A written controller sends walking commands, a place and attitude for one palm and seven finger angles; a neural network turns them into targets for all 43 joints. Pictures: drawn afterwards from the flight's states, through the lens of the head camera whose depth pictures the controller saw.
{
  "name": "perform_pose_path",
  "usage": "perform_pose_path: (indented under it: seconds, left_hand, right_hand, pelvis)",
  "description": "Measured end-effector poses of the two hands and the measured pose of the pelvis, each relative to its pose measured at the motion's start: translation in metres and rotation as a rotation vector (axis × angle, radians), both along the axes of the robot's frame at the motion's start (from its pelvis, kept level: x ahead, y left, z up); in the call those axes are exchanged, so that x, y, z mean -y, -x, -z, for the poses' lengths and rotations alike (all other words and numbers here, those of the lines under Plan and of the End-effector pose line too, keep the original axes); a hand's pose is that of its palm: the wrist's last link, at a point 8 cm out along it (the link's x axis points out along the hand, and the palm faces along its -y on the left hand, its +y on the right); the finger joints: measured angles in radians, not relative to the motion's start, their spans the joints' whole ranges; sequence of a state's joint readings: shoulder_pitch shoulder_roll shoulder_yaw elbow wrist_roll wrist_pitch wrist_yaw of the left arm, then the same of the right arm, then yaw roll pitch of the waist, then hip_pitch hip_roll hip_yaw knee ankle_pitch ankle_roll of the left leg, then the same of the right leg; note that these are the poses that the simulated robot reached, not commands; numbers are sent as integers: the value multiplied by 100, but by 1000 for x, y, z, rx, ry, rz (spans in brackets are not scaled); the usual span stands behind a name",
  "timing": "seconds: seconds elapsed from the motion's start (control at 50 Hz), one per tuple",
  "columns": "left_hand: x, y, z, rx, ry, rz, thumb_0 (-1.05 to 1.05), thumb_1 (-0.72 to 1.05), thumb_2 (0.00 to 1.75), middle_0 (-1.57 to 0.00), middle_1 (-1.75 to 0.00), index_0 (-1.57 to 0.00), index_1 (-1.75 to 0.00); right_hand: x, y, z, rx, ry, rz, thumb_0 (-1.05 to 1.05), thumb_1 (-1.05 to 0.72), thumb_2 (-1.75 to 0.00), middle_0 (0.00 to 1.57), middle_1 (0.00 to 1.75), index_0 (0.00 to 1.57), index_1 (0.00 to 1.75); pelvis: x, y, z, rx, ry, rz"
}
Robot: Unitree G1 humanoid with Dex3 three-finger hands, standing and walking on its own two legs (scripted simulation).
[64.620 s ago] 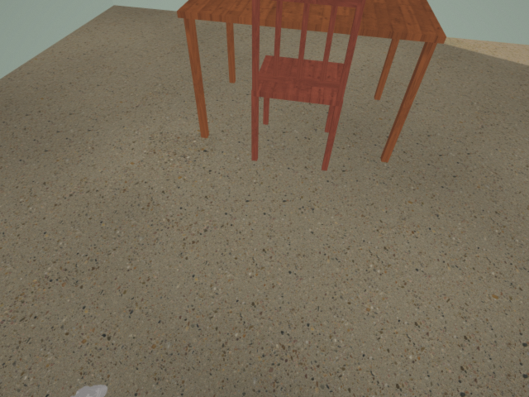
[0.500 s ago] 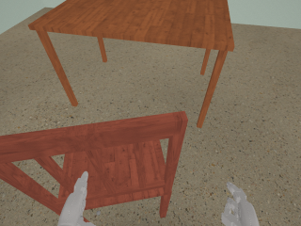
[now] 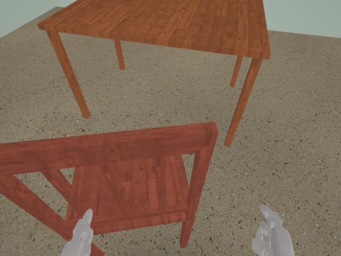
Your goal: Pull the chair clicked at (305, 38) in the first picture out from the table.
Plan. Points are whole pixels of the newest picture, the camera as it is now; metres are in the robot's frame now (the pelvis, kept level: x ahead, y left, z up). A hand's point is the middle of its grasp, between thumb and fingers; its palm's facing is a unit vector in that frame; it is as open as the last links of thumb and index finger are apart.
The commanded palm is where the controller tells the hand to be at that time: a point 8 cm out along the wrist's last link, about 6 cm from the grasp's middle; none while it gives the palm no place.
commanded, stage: draw the hand back to the body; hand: left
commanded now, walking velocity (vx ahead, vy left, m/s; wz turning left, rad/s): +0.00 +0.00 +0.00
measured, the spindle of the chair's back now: (118, 192) +0.28 +0.15 -0.02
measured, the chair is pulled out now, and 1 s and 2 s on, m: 0.65 0.65 0.64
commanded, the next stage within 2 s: step back with the hand held close in 1.50 s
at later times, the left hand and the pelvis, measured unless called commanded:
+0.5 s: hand (64, 240) +0.14 +0.19 +0.09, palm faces +0.10 -0.96 -0.25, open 17.0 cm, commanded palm +0.11 +0.25 +0.12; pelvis -0.01 +0.00 +0.01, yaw -1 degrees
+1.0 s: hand (37, 229) +0.15 +0.23 +0.12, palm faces +0.22 -0.82 -0.52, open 9.1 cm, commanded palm +0.14 +0.28 +0.22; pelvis +0.01 -0.01 +0.05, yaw +0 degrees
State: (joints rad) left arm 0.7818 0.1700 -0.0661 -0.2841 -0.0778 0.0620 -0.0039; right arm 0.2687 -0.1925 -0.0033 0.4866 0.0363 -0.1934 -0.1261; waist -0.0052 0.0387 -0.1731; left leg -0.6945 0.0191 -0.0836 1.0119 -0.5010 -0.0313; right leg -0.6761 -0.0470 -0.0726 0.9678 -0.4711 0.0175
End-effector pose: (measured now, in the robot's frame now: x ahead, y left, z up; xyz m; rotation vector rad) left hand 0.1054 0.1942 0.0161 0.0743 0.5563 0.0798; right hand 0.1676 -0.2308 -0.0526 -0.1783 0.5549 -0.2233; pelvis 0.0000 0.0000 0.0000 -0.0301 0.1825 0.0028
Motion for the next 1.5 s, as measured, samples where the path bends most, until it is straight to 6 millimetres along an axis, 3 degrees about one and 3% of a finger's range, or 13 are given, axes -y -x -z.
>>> perform_pose_path:
  seconds: [0.16, 0.24, 0.34, 0.44, 0.54, 0.68, 0.86, 1.1, 1.16, 1.3, 1.5]
  left_hand:
    - [-15, -16, -48, 401, -5, 14, -1, -54, 20, -1, 0, -1, 0]
    - [-17, -19, -58, 512, -6, 86, -1, -54, 20, -1, 0, 0, 0]
    - [-27, -17, -60, 452, -11, 106, -1, -54, 20, -1, 0, -1, 0]
    - [-42, -14, -83, 475, -38, 55, -1, -51, 21, -1, -1, -2, -1]
    - [-48, -12, -98, 374, -251, 3, -1, -41, 26, -3, -3, -7, -5]
    - [-55, -11, -111, 298, -362, -37, -1, -19, 37, -6, -7, -20, -14]
    - [-68, -14, -125, 240, -447, -77, 0, 13, 52, -11, -14, -38, -27]
    - [-75, -18, -139, 188, -522, -133, 0, 56, 73, -17, -23, -53, -40]
    - [-76, -18, -151, 221, -547, -167, 1, 67, 78, -18, -25, -56, -43]
    - [-80, -17, -185, 370, -609, -265, 1, 83, 86, -21, -29, -57, -48]
    - [-80, -16, -187, 472, -543, -385, 1, 89, 89, -29, -35, -31, -35]
  right_hand:
    - [-3, 1, 15, -2, -23, -17, 1, -91, -90, 21, 29, 21, 30]
    - [-7, 3, 23, -6, -54, -22, 1, -91, -90, 21, 29, 21, 30]
    - [-10, 4, 18, 6, -76, -4, 1, -91, -90, 21, 30, 21, 30]
    - [-10, 3, 3, 45, -67, -3, 1, -91, -90, 21, 30, 21, 30]
    - [-13, -2, -13, 40, -35, -23, 1, -91, -90, 21, 29, 20, 30]
    - [-19, -9, -27, 24, -26, -51, 1, -91, -90, 20, 29, 20, 30]
    - [-25, -18, -29, 5, -33, -115, 1, -91, -90, 21, 30, 21, 30]
    - [-13, -39, -30, 5, -23, -167, 1, -91, -90, 21, 30, 21, 30]
    - [-8, -45, -31, 7, -19, -177, 1, -91, -90, 21, 30, 21, 30]
    - [-4, -55, -29, 11, -24, -214, 1, -91, -90, 21, 29, 21, 30]
    - [0, -52, -38, 33, -24, -235, 1, -91, -90, 21, 30, 21, 30]
  pelvis:
    - [0, 7, 10, -7, 8, -1]
    - [0, 12, 15, -6, 6, 8]
    - [0, 14, 11, 25, 6, 10]
    - [0, 10, 1, 58, 9, 5]
    - [-1, 6, -13, 110, 4, 7]
    - [-1, 2, -30, 170, -1, 6]
    - [4, -6, -43, 221, -12, 0]
    - [17, -19, -50, 251, -25, -9]
    - [21, -21, -50, 255, -27, -15]
    - [27, -20, -51, 267, -33, -25]
    - [35, -11, -54, 288, -36, -24]
